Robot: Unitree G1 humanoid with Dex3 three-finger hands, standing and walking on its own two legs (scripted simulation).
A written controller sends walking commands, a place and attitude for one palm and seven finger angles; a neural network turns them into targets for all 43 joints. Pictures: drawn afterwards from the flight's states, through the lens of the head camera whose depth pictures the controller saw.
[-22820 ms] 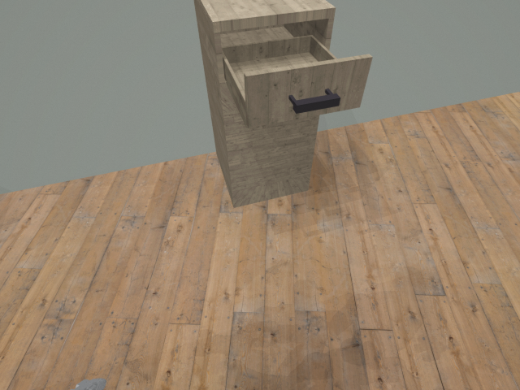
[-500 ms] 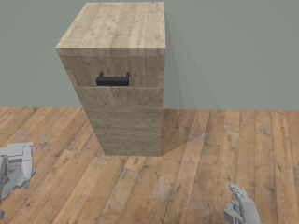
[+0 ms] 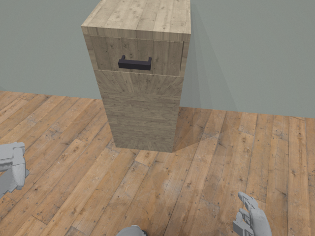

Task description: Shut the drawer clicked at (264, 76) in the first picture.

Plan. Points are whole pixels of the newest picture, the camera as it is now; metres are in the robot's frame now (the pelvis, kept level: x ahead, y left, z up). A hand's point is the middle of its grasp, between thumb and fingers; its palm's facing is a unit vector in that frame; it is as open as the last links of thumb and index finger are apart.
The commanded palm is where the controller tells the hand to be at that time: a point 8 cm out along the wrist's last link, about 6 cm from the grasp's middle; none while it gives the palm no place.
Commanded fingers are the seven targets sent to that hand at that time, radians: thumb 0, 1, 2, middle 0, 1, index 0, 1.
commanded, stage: step back with the hand held close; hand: left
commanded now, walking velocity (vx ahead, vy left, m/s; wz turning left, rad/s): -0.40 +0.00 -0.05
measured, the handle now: (135, 61) +0.74 +0.14 +0.02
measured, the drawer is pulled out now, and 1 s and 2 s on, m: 0.00 0.00 0.00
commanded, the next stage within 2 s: stop stepping back and stand still in 0.34 s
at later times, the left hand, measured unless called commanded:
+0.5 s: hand (1, 214) +0.12 +0.23 +0.18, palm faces +0.26 -0.87 -0.43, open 3.2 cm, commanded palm +0.06 +0.29 +0.19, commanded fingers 0.00 0.90 0.90 -1.40 -1.60 -1.40 -1.60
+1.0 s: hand out of the picture +0.03 +0.25 +0.17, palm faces +0.31 -0.86 -0.41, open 3.2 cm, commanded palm -0.04 +0.29 +0.19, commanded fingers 0.00 0.90 0.90 -1.40 -1.60 -1.40 -1.60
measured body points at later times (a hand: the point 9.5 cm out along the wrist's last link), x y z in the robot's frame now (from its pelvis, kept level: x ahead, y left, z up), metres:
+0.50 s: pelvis -0.09 +0.02 +0.00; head -0.07 +0.04 +0.45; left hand +0.10 +0.28 +0.21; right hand +0.07 -0.22 -0.08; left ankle +0.02 +0.08 -0.73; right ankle -0.15 -0.12 -0.72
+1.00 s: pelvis -0.19 +0.03 +0.00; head -0.21 +0.04 +0.45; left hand +0.01 +0.29 +0.19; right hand -0.08 -0.23 -0.08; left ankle -0.13 +0.15 -0.73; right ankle -0.16 -0.07 -0.72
